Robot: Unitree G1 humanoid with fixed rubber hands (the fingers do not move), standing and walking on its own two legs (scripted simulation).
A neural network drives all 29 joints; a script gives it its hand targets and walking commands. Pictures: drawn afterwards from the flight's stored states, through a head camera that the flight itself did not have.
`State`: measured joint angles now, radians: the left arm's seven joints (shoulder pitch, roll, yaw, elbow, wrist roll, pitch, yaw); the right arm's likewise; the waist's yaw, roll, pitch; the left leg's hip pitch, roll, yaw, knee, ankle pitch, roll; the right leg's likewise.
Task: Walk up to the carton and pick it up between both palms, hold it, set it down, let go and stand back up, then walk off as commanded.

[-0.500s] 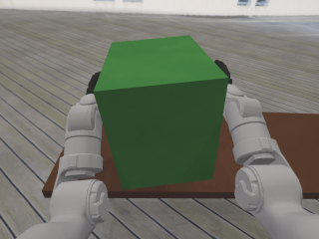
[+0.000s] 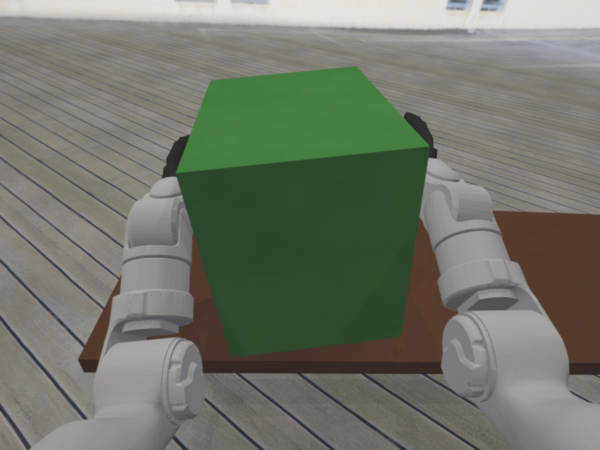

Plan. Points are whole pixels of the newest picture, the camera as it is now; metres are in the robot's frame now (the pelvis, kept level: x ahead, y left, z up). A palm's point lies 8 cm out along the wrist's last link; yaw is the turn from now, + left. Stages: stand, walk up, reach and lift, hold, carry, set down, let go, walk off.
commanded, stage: set down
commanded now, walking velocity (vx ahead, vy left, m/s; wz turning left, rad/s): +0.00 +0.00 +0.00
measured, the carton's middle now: (299, 199) +0.39 +0.03 +0.21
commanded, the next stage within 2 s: none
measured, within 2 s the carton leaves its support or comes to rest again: neither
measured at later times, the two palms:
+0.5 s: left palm (188, 190) +0.39 +0.18 +0.21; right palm (414, 173) +0.41 -0.12 +0.25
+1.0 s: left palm (186, 199) +0.41 +0.19 +0.18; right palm (397, 190) +0.43 -0.11 +0.21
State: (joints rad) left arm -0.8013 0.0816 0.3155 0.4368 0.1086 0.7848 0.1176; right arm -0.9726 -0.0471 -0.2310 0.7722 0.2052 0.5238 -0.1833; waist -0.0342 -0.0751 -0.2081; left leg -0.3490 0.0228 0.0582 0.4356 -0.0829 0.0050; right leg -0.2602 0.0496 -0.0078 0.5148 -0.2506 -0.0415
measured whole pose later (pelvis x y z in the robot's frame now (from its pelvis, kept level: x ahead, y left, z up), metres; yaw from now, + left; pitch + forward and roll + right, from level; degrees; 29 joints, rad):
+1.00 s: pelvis +0.03 -0.01 +0.01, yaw +0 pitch -3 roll +1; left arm -0.77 0.08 0.38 0.57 0.18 0.50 0.02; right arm -0.88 0.01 -0.23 0.88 0.09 0.14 -0.13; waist 0.00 -0.08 -0.06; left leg -0.21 0.02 0.06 0.35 -0.09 0.00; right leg -0.12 0.05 -0.01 0.42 -0.25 -0.04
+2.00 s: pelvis +0.04 -0.01 +0.01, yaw +0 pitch -2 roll +1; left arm -0.74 0.07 0.38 0.69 0.18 0.33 0.03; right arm -0.85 0.01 -0.24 0.93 -0.06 0.05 -0.09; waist 0.07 -0.08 -0.02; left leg -0.21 0.02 0.06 0.34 -0.10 -0.01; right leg -0.12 0.05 -0.01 0.41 -0.27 -0.05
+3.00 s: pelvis +0.07 -0.02 +0.01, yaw +0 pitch +4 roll +1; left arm -0.73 0.04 0.41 0.82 0.19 0.14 0.06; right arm -0.85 0.01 -0.32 0.99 -0.19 -0.05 -0.04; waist 0.10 -0.08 -0.02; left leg -0.30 0.02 0.06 0.34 -0.12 -0.02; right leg -0.20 0.05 -0.01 0.41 -0.28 -0.05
